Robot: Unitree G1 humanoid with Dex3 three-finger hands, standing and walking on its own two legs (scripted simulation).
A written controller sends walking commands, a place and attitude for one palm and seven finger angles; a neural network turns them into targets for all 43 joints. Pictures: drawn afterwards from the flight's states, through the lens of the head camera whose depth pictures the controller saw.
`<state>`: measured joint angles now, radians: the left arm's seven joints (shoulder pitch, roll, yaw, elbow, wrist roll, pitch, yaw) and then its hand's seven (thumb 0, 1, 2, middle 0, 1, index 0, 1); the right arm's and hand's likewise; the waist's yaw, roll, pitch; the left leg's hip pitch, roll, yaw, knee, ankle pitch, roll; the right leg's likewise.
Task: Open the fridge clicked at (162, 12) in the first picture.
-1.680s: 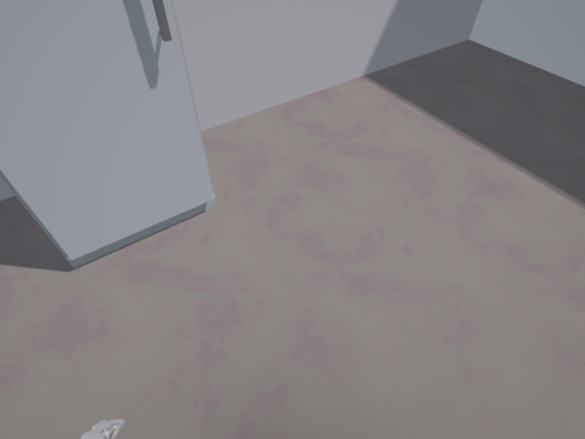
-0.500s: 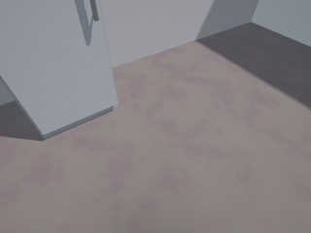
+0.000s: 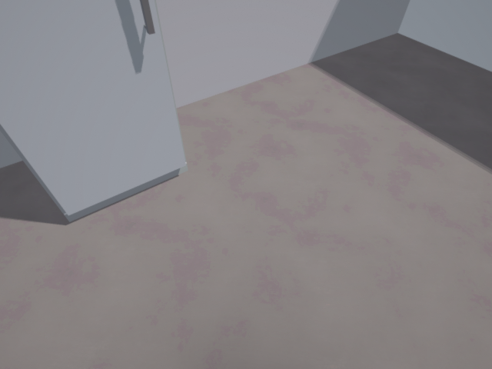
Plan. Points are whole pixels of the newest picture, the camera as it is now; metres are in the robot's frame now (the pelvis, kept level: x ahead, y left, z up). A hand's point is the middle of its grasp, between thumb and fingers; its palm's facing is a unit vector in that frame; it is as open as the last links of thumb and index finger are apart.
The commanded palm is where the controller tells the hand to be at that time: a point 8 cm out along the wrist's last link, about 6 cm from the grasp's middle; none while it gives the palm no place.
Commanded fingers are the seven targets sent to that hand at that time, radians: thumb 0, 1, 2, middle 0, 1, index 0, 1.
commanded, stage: walk to a spot facing it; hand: right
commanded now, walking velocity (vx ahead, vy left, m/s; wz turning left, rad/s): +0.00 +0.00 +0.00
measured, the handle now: out of the picture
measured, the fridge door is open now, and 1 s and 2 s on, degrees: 0 0 0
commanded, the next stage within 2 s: turn to face it in 1.02 s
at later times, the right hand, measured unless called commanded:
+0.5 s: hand out of the picture +0.03 -0.19 -0.20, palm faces -0.01 +0.99 -0.14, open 7.3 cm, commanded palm none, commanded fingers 0.00 -0.90 -0.90 0.20 0.30 0.20 0.30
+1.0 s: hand (315, 268) +0.39 -0.14 -0.20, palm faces -0.20 +0.96 -0.19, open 7.3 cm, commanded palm none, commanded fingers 0.00 -0.90 -0.90 0.20 0.30 0.20 0.30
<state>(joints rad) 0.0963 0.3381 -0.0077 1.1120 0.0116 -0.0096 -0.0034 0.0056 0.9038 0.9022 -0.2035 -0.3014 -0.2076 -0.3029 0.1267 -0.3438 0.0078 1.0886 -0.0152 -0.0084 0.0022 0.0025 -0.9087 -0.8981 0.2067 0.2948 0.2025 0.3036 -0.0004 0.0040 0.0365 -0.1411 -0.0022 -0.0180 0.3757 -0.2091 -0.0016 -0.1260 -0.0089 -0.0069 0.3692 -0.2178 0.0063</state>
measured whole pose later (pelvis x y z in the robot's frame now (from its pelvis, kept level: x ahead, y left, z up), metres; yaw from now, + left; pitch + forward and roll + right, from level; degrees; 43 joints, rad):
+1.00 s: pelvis +0.30 +0.02 -0.02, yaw +11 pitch -1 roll +2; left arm 0.29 0.14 0.04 1.08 0.03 -0.03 0.01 0.01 0.91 0.90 -0.20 -0.30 -0.20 -0.30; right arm 0.22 -0.19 -0.05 1.04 -0.03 -0.05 -0.01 0.00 -0.92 -0.90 0.20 0.29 0.20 0.30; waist 0.04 -0.01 0.06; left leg -0.30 -0.06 0.16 0.56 -0.24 0.09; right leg -0.49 -0.15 -0.05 1.22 -0.34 0.00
